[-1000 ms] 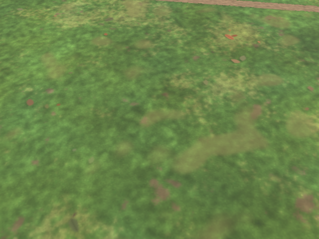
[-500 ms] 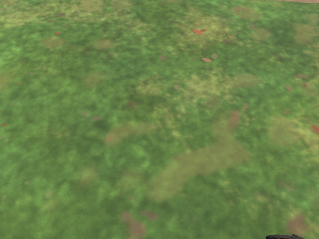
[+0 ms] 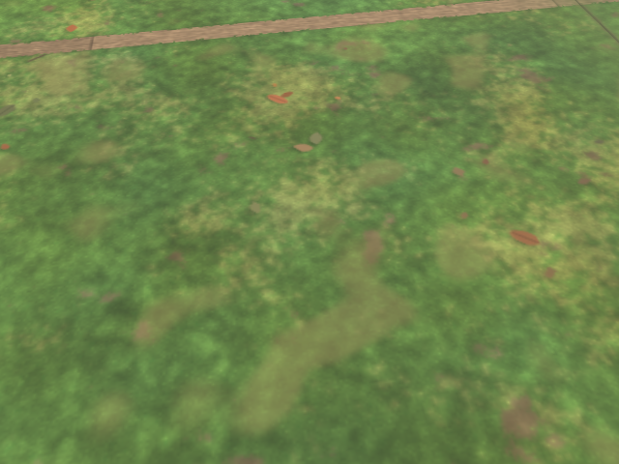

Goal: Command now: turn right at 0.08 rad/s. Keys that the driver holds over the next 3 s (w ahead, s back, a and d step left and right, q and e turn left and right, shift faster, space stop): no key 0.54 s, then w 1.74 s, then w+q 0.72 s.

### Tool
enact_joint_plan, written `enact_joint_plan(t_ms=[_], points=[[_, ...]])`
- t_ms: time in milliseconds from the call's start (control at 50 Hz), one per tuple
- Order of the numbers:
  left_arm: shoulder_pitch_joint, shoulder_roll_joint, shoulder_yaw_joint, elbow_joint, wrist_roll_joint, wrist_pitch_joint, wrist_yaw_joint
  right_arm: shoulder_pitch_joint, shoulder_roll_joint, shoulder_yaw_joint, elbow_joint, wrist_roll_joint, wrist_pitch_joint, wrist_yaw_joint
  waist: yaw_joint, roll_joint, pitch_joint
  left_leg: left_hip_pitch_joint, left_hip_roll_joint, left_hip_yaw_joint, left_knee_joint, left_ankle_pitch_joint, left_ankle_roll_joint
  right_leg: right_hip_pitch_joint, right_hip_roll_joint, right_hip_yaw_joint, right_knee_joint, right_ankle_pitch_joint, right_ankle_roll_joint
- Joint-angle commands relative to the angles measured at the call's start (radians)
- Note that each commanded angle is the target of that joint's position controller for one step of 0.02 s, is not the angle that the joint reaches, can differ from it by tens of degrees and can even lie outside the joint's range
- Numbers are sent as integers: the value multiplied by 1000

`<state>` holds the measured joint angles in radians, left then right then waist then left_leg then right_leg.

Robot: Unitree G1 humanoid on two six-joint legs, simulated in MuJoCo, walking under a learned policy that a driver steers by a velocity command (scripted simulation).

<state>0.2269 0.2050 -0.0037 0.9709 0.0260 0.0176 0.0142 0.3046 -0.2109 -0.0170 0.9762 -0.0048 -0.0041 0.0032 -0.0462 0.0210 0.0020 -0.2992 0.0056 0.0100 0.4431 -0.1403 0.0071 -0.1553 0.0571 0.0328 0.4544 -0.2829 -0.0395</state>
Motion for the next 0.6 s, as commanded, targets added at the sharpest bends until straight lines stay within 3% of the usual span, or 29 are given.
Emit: enact_joint_plan(t_ms=[20, 60, 80, 140, 180, 240, 500, 540, 600], points=[[-14, 130, 20, -22, -7, -28, 5, 15, -77, -12, -2, -10, -10, 9, -2, -142, 76, 153, 57, -80, -43, 43, 3, -200, -174, 186, -248, -115, -36], [25, 120, 21, 2, -19, -30, 4, 34, -70, -6, 30, -7, -12, 6, 5, -90, 92, 137, 63, -91, -52, 33, 0, -182, -154, 169, -247, -122, -29], [31, 109, 19, 6, -17, -27, 3, 31, -65, -5, 39, -9, -13, 3, 12, -61, 92, 132, 67, -84, -57, 33, -2, -167, -154, 164, -240, -117, -29], [50, 103, 19, 24, -15, -27, 4, 39, -50, -1, 66, -8, -14, -3, 15, -46, 94, 127, 71, -92, -69, 34, -3, -150, -144, 151, -225, -83, -31], [76, 88, 17, 39, -21, -29, 6, 36, -63, -4, 82, -12, -8, -4, 27, -25, 99, 118, 74, -99, -70, 25, -1, -133, -137, 142, -213, -53, -29], [93, 83, 18, 57, -18, -30, 9, 41, -43, 1, 101, -13, -6, -7, 26, -23, 90, 124, 75, -100, -70, 25, 1, -121, -130, 132, -199, -19, -29], [177, 43, 8, 119, -14, -32, 21, 26, -31, 5, 147, -8, -1, -21, 31, -14, 75, 140, 84, -107, -59, 43, 20, -86, -118, 101, -147, 90, -23], [173, 47, 9, 123, -7, -31, 21, 30, -19, 9, 151, -3, -8, -24, 23, -22, 71, 144, 81, -105, -62, 46, 21, -90, -118, 100, -140, 94, -25], [204, 78, 26, 128, -2, -26, 19, 18, -29, 2, 144, -9, -8, -22, 37, -54, 86, 89, 17, -58, 8, -223, 39, -119, -102, 124, -163, -251, -60]])
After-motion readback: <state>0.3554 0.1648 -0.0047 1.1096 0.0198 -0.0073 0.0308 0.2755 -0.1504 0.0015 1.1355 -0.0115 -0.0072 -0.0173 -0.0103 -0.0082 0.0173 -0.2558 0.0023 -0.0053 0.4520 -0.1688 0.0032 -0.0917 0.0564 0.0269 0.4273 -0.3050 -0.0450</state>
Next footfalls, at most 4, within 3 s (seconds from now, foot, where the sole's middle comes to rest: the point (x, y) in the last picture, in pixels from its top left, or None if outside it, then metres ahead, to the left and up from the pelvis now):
1.30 right None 0.46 -0.04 -0.78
1.86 left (264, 369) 0.78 0.12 -0.78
2.42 right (328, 268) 1.08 -0.05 -0.78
2.96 left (247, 215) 1.31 0.18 -0.78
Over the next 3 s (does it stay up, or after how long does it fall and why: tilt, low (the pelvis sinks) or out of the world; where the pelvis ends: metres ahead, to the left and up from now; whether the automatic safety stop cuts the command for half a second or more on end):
stays up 1.21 0.09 -0.02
